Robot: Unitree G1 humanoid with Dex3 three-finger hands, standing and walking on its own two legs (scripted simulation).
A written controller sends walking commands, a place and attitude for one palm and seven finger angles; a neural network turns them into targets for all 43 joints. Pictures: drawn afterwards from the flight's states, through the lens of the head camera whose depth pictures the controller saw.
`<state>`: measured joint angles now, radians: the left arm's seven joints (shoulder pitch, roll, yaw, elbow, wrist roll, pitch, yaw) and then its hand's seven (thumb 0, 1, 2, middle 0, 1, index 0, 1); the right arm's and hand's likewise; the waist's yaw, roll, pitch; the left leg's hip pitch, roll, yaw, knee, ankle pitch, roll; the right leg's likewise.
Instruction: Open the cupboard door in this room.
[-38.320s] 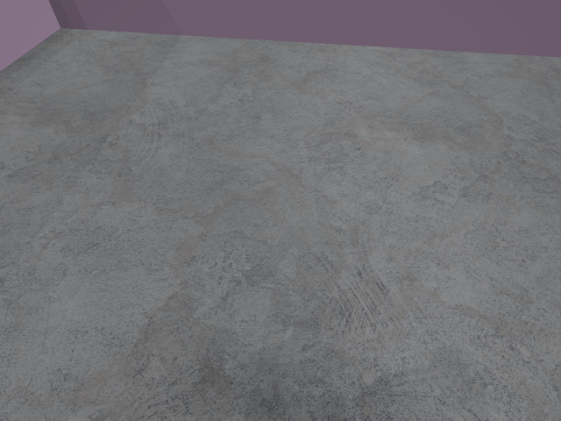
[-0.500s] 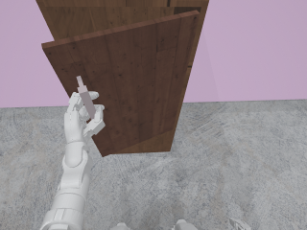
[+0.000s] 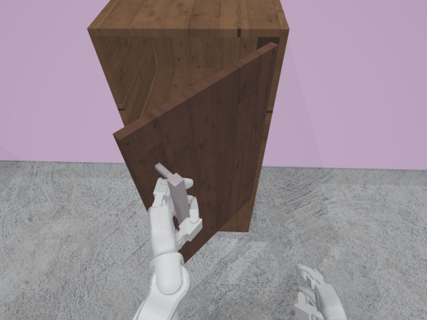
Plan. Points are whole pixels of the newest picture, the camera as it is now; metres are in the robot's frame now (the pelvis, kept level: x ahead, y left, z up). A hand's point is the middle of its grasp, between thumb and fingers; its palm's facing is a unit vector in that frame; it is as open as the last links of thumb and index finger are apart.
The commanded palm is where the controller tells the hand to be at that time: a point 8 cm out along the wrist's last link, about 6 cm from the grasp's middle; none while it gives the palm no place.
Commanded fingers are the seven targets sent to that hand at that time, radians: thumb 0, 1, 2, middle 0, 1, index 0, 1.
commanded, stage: open thumb and fingers to let go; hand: left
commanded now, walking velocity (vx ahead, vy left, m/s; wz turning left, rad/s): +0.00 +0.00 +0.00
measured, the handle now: (174, 198) +0.33 +0.09 +0.05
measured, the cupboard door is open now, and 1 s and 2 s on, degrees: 48 46 49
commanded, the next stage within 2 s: slide the hand sideways off the handle in 0.86 s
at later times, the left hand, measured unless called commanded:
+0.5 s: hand (192, 217) +0.29 +0.05 +0.05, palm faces +0.35 -0.93 -0.02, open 11.5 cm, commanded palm +0.25 +0.09 +0.05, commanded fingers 0.00 -0.50 0.30 -0.28 -1.10 -0.28 -1.10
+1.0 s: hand (192, 217) +0.29 +0.05 +0.05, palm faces +0.28 -0.96 -0.03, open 15.3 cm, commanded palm +0.25 +0.09 +0.05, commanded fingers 0.00 -0.50 0.30 -0.15 -0.30 -0.15 -0.30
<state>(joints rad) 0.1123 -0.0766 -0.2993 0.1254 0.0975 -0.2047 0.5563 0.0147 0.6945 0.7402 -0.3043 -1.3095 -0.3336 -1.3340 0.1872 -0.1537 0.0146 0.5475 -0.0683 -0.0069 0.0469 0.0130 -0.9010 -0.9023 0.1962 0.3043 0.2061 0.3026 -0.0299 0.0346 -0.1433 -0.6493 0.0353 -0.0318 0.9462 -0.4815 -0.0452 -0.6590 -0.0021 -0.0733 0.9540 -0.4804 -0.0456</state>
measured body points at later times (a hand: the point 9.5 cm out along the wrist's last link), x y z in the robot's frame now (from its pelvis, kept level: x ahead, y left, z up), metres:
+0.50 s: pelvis -0.02 -0.02 -0.01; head +0.02 -0.04 +0.44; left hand +0.27 +0.10 +0.06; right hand +0.14 -0.24 -0.12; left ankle -0.01 +0.15 -0.68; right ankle +0.00 -0.09 -0.68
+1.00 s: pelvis -0.03 +0.01 -0.01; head +0.01 -0.01 +0.44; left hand +0.27 +0.10 +0.06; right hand +0.15 -0.20 -0.11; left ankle -0.01 +0.15 -0.68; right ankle +0.00 -0.09 -0.68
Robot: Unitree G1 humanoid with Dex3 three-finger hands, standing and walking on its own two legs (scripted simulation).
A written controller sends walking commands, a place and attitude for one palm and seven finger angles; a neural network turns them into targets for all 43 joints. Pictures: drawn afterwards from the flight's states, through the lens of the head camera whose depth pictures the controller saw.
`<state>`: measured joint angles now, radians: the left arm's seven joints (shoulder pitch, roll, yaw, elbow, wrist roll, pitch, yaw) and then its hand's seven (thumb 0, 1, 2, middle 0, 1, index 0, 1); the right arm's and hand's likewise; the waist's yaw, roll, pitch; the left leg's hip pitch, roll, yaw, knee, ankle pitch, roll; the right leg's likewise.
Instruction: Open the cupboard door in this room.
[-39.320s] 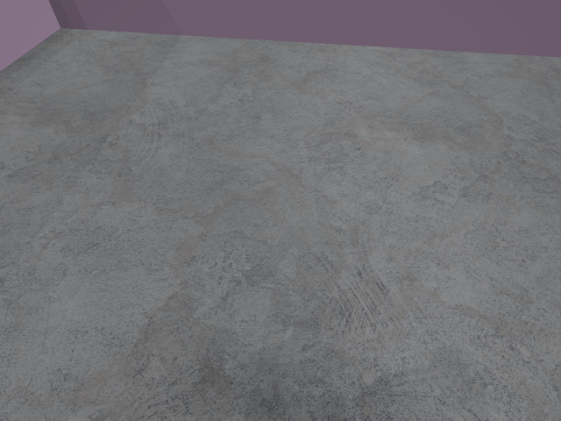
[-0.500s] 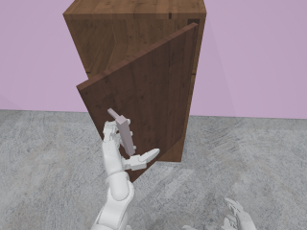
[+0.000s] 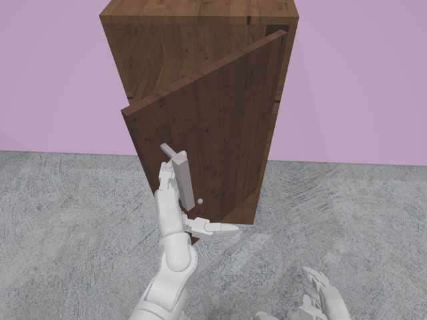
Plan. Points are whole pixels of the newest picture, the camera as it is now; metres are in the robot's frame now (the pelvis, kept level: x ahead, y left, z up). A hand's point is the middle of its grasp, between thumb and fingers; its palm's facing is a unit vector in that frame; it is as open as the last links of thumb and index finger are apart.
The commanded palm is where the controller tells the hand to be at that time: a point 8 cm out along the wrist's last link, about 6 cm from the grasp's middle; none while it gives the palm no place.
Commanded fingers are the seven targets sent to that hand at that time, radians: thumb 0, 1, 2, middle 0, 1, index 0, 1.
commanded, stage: slide the hand sideways off the handle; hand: left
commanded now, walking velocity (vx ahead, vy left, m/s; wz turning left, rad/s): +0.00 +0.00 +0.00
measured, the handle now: (178, 178) +0.37 +0.09 +0.06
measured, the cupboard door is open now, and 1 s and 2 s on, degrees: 46 49 49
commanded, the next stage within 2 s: draw the hand back to the body in 1.16 s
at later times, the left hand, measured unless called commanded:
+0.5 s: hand (188, 227) +0.27 +0.06 +0.06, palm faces -0.12 -0.99 +0.00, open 16.3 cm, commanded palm +0.25 +0.12 +0.06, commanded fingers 0.00 -0.50 0.30 -0.15 -0.30 -0.15 -0.30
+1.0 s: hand (154, 254) +0.22 +0.11 +0.06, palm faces -0.04 -1.00 -0.01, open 16.2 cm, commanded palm +0.19 +0.16 +0.06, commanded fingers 0.00 -0.50 0.30 -0.15 -0.30 -0.15 -0.30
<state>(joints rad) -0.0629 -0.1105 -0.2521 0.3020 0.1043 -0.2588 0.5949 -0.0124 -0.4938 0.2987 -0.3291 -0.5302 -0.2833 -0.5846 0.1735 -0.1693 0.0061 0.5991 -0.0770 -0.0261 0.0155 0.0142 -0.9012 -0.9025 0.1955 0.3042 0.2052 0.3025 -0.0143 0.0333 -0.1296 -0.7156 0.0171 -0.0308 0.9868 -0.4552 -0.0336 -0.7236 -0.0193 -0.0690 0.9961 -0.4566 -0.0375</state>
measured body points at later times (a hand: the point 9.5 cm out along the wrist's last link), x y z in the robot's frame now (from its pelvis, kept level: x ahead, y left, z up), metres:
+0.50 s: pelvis +0.01 +0.02 -0.01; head +0.05 +0.01 +0.44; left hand +0.27 +0.11 +0.06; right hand +0.16 -0.21 -0.09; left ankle +0.02 +0.14 -0.68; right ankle +0.02 -0.10 -0.68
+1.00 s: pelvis +0.02 +0.01 -0.02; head +0.07 +0.00 +0.43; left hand +0.22 +0.16 +0.06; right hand +0.21 -0.21 -0.09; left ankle +0.02 +0.14 -0.68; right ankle +0.02 -0.10 -0.68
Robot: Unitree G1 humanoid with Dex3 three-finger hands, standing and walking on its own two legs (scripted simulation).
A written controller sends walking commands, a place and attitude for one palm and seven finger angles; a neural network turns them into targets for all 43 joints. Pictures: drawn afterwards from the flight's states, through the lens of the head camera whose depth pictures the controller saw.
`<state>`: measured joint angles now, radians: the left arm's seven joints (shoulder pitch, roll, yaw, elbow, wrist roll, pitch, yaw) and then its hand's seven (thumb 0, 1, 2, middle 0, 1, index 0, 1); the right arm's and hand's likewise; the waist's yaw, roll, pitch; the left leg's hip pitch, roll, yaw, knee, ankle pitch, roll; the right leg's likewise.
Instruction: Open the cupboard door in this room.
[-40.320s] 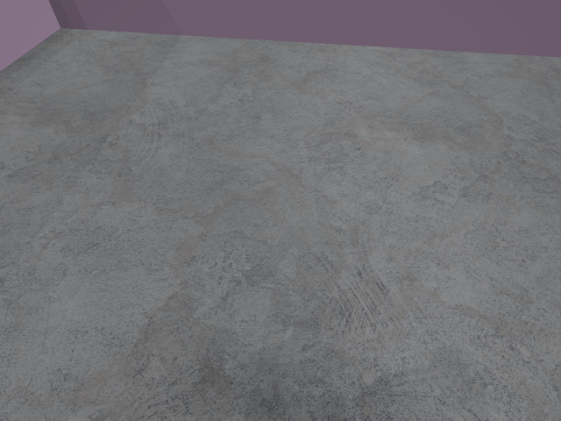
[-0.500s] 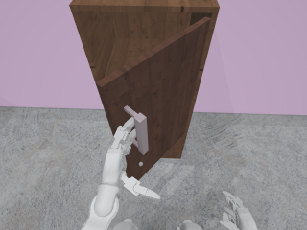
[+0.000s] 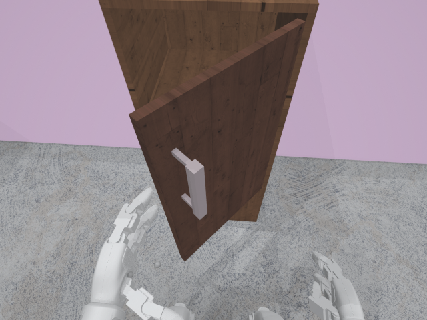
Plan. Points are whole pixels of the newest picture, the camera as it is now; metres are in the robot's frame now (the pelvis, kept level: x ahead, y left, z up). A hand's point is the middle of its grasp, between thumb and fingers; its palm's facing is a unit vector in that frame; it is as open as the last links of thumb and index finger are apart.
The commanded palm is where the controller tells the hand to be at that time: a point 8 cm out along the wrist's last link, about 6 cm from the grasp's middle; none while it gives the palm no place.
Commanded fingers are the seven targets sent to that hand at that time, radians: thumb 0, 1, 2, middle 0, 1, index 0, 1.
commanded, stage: slide the hand sideways off the handle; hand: left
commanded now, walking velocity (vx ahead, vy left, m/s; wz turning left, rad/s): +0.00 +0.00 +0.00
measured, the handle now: (190, 186) +0.34 +0.07 +0.08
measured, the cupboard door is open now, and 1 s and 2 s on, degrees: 49 49 49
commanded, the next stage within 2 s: draw the hand back to the body in 0.16 s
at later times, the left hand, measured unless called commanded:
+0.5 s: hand (131, 266) +0.19 +0.13 +0.10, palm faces -0.04 -1.00 -0.06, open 16.3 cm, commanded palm +0.16 +0.19 +0.11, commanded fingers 0.00 -0.50 0.30 -0.15 -0.30 -0.15 -0.30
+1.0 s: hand (51, 252) +0.19 +0.21 +0.16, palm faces +0.20 -0.92 -0.34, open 14.5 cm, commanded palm +0.15 +0.26 +0.18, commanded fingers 0.00 0.13 0.57 -0.17 -0.30 -0.17 -0.30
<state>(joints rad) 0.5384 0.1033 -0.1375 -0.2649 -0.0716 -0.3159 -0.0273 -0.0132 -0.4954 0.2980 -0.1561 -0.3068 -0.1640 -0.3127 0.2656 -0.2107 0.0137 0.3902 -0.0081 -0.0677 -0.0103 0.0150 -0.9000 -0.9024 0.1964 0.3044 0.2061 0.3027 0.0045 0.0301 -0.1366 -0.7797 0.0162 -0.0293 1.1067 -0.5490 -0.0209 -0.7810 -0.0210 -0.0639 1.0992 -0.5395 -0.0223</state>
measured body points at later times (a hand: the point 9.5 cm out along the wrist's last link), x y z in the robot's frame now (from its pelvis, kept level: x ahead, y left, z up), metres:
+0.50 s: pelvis -0.01 +0.00 +0.01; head +0.02 -0.01 +0.46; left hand +0.19 +0.18 +0.11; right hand +0.16 -0.22 -0.06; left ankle +0.00 +0.13 -0.66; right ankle +0.00 -0.11 -0.66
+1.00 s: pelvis +0.01 +0.02 +0.05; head +0.00 +0.00 +0.50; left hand +0.17 +0.26 +0.18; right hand +0.19 -0.20 -0.02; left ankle +0.00 +0.13 -0.66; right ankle +0.00 -0.11 -0.66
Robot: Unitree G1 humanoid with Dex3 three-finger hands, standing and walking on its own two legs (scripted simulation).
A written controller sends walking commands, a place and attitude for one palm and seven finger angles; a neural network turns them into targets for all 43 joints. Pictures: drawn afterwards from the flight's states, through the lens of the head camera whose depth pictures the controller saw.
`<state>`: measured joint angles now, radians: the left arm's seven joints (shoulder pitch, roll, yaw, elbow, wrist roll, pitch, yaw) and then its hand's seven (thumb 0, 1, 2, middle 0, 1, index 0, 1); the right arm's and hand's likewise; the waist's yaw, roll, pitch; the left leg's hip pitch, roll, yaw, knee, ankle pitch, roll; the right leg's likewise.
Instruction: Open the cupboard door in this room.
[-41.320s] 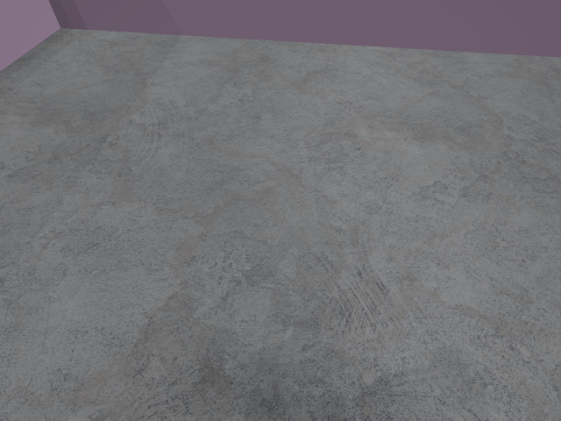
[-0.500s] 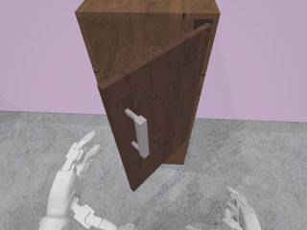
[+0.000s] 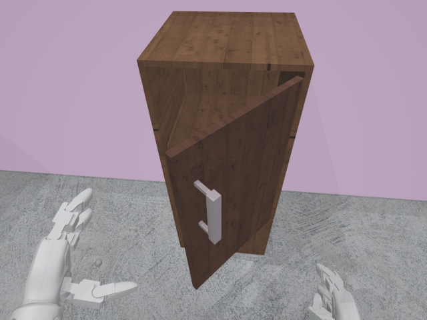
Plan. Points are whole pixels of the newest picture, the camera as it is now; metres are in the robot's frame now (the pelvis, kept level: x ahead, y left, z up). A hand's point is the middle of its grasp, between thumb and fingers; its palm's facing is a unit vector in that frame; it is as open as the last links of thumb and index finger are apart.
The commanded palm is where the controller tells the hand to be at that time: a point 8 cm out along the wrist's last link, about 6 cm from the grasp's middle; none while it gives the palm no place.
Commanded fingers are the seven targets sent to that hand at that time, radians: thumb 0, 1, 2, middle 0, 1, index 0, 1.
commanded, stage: draw the hand back to the body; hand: left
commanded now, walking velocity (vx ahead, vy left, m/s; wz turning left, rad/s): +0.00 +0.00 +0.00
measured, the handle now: (207, 213) +0.33 +0.05 +0.03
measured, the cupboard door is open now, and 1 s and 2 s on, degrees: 49 49 49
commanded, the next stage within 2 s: step back with the hand held close in 0.84 s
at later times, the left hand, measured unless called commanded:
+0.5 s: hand (33, 213) +0.20 +0.26 +0.19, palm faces +0.46 -0.79 -0.40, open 8.6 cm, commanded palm +0.15 +0.30 +0.20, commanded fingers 0.00 0.90 0.90 -0.20 -0.30 -0.20 -0.30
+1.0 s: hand (45, 215) +0.20 +0.25 +0.19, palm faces +0.45 -0.80 -0.39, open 7.4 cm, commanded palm +0.15 +0.28 +0.20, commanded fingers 0.00 0.90 0.90 -0.20 -0.30 -0.20 -0.30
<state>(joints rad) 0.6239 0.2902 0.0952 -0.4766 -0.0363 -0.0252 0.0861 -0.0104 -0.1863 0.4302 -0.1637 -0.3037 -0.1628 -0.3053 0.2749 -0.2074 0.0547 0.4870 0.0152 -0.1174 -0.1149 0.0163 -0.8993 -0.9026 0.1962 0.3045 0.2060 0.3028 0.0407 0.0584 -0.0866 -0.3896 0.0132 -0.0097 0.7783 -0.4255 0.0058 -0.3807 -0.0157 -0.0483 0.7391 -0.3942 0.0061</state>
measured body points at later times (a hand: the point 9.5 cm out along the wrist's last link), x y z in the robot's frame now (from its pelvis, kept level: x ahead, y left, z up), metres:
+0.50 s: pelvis +0.01 +0.00 +0.03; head -0.01 -0.02 +0.48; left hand +0.17 +0.30 +0.21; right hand +0.19 -0.22 -0.05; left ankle -0.01 +0.11 -0.71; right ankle +0.00 -0.12 -0.71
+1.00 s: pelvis +0.00 -0.01 +0.03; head -0.02 -0.03 +0.48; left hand +0.17 +0.29 +0.21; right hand +0.19 -0.24 -0.05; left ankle -0.01 +0.11 -0.71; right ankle +0.00 -0.12 -0.71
